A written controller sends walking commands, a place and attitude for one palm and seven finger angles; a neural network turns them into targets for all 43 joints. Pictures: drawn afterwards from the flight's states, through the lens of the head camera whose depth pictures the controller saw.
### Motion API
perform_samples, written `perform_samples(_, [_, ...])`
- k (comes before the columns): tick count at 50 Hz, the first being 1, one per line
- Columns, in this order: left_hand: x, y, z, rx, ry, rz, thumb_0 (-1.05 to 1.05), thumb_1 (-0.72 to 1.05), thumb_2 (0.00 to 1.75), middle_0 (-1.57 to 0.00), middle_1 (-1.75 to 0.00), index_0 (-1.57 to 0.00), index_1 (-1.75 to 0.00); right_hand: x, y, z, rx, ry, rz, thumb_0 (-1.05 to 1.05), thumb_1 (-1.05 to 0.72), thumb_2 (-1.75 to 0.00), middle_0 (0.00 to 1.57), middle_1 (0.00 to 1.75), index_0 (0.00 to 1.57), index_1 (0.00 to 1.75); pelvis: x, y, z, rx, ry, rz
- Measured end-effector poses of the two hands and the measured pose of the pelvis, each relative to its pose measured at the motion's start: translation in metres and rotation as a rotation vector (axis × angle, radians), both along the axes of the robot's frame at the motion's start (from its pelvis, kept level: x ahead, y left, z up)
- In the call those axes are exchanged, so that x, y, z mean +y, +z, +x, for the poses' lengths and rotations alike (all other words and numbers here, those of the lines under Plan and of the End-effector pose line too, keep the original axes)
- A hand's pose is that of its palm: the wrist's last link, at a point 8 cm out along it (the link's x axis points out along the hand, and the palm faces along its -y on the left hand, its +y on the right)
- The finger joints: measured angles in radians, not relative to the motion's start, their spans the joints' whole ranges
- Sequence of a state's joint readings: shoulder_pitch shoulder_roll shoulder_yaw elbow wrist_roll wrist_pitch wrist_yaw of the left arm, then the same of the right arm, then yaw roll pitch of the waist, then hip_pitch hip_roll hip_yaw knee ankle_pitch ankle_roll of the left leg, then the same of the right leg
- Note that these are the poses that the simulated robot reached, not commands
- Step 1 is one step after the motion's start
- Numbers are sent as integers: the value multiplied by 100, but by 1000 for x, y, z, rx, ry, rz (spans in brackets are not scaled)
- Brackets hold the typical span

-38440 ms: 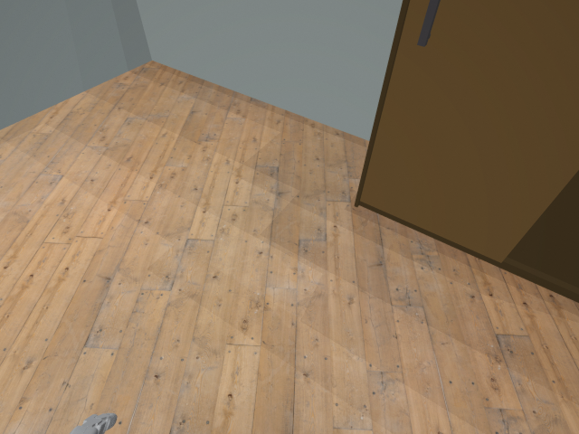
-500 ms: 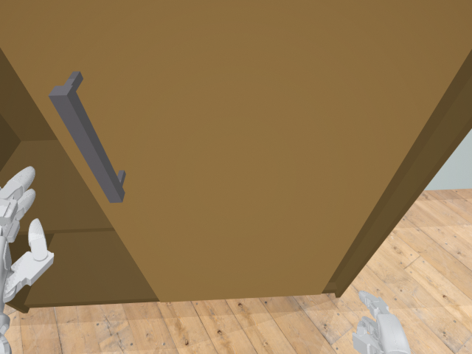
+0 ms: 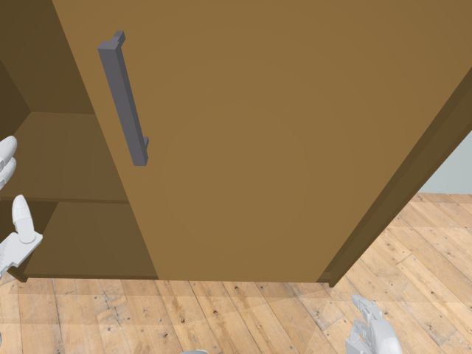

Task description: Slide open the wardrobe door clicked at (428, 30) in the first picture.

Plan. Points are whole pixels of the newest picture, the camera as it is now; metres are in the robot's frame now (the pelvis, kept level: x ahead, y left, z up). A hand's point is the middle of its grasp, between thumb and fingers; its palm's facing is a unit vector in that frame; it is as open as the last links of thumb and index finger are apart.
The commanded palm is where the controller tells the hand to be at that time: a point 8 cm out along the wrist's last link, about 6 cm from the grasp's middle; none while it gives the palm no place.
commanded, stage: step back with the hand held close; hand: left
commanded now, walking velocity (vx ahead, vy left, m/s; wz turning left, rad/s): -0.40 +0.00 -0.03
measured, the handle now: (131, 105) +0.46 +0.24 +0.17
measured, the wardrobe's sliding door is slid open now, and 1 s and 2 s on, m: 0.55 0.55 0.55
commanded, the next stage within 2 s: stop stepping back and stand still in 0.46 s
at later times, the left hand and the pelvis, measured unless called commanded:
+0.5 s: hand out of the picture +0.13 +0.27 +0.17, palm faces +0.44 -0.79 -0.43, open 7.4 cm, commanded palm +0.04 +0.31 +0.18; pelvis -0.07 +0.00 +0.00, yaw +5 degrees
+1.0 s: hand out of the picture +0.05 +0.26 +0.16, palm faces +0.43 -0.82 -0.37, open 7.4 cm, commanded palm -0.01 +0.29 +0.18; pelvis -0.16 -0.01 +0.00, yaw -1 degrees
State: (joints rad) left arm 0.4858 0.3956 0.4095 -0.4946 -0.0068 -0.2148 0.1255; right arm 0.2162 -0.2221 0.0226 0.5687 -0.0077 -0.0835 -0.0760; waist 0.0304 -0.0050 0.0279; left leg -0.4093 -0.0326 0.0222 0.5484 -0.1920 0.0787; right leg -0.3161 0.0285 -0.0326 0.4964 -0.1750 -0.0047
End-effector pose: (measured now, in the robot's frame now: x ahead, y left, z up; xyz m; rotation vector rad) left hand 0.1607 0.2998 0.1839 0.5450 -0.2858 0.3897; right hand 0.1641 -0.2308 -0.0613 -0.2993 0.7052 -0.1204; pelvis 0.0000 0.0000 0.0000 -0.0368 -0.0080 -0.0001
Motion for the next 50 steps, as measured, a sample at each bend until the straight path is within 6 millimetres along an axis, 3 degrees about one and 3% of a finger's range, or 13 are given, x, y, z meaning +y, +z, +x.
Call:
perform_samples(9, [-2,16,-20,-90,-24,97,1,89,90,-21,-31,-21,-31,-7,-1,-17,-33,-2,-18,2,-90,-90,20,30,21,30,-4,-7,-18,-13,34,-7])
perform_samples(17, [-5,3,-57,-35,12,28,1,89,90,-21,-31,-21,-31,-11,-5,-33,31,22,-3,2,-90,-90,20,30,21,30,-14,-3,-40,11,53,6])
perform_samples(22, [-3,1,-70,-56,-20,-20,1,88,90,-21,-31,-21,-31,-5,9,-48,46,29,-52,2,-90,-90,20,30,21,30,-7,2,-54,47,55,28])
perform_samples(25, [6,2,-76,-69,-30,18,1,88,90,-21,-31,-21,-31,0,7,-56,15,17,-63,2,-90,-90,20,30,21,30,0,-3,-75,47,81,24])
perform_samples(29, [15,8,-93,-23,-16,28,1,89,90,-21,-31,-21,-31,13,12,-77,-22,13,0,2,-91,-90,20,30,20,30,1,5,-97,39,45,12])
perform_samples(34, [2,17,-125,-4,-36,27,1,89,90,-21,-31,-21,-30,18,13,-115,-49,4,68,2,-90,-90,20,30,21,30,-2,8,-118,43,-5,-5])
perform_samples(38, [-9,9,-142,2,-29,17,1,89,90,-21,-31,-21,-31,6,2,-144,-36,-11,72,2,-90,-90,20,31,21,30,-11,2,-136,42,-22,16])
perform_samples(43, [-8,-4,-149,-7,1,-92,1,89,90,-21,-31,-21,-31,-16,-2,-183,41,-61,17,2,-90,-90,20,31,21,30,-11,7,-147,20,-24,21])
perform_samples(50, [-7,-8,-148,-28,-13,-82,1,89,90,-21,-31,-21,-30,-36,0,-212,14,-145,-33,2,-90,-90,20,30,20,30,-8,2,-157,-5,-17,42])
